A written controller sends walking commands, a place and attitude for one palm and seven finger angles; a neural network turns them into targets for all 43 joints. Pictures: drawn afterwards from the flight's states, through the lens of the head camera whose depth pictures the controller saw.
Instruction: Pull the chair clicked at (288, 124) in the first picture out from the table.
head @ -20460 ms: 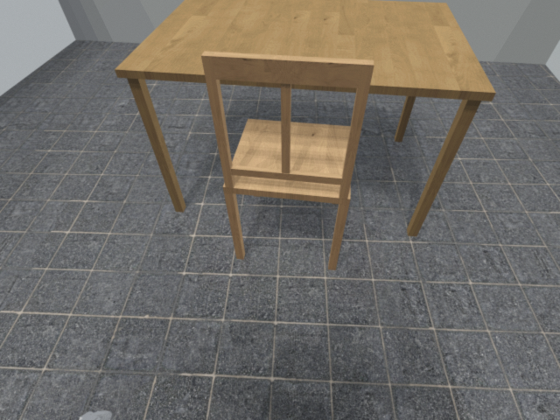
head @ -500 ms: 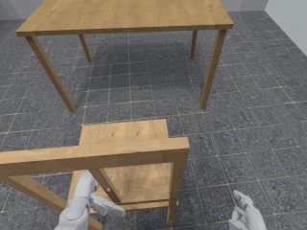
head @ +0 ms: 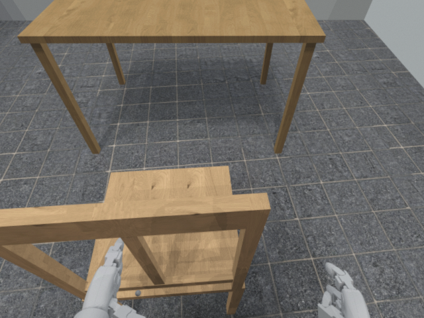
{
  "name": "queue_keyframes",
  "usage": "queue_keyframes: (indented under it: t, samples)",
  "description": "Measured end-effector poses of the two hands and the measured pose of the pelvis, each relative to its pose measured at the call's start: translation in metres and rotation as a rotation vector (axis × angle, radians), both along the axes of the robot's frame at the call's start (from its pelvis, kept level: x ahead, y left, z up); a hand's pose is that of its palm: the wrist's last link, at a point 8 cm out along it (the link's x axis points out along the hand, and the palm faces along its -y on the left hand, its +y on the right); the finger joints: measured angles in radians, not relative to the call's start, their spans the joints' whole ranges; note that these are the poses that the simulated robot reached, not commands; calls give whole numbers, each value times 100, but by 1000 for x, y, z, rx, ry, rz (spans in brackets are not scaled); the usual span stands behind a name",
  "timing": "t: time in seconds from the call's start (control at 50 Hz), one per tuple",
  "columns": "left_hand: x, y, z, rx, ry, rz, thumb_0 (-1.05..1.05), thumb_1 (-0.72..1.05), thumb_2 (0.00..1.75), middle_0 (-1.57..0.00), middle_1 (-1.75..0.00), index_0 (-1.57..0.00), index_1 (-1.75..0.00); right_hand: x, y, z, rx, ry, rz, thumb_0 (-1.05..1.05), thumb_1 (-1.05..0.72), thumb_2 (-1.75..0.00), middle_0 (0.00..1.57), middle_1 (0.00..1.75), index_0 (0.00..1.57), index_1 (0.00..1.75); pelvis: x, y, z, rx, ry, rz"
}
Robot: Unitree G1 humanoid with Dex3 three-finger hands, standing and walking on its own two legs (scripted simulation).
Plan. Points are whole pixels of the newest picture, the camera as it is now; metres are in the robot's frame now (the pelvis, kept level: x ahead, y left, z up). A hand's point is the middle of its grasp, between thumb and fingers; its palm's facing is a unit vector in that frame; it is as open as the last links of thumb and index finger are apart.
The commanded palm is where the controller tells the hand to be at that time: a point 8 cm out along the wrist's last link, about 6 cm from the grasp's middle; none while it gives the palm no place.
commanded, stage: draw the fingers out of the gap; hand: left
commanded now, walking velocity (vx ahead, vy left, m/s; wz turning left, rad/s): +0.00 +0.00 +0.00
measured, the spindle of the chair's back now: (147, 261) +0.25 +0.14 -0.05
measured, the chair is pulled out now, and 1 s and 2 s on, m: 0.63 0.63 0.62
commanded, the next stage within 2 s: draw the hand back to the body in 0.54 s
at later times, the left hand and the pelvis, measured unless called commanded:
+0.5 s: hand out of the picture +0.11 +0.14 -0.03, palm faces -0.01 -0.99 -0.14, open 17.5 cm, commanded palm +0.08 +0.19 -0.01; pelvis -0.01 +0.01 -0.01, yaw +1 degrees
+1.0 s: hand out of the picture +0.13 +0.15 +0.05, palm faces +0.02 -1.00 -0.08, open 17.5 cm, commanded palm +0.07 +0.22 +0.06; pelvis -0.03 +0.00 -0.04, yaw +0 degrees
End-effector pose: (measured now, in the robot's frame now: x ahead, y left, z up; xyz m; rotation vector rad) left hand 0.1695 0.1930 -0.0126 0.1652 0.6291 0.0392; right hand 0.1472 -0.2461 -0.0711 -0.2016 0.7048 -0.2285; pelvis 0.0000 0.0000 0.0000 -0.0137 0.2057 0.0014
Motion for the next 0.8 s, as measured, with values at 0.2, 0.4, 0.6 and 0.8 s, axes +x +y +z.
queue_keyframes:
  t: [0.2,0.4,0.6,0.8]
  samples:
    - [-36,6,-1,-9,5,9,-1,-54,20,0,0,0,0,12,14,1,-1,-54,27,1,-91,-90,21,30,21,30,-6,4,-7,-13,4,18]
    - [-57,4,2,-20,3,7,-1,-54,20,0,0,0,0,17,27,3,19,-99,27,1,-91,-90,21,30,21,30,-10,9,-12,-18,6,15]
    - [-88,0,5,-20,33,18,-1,-54,20,0,0,0,0,18,29,2,23,-114,16,1,-91,-90,21,30,21,30,-11,12,-17,-21,13,13]
    - [-91,-2,28,-141,-193,94,-2,-54,20,0,0,0,0,20,29,-5,14,-136,32,1,-91,-90,21,30,21,30,-17,10,-27,-26,26,21]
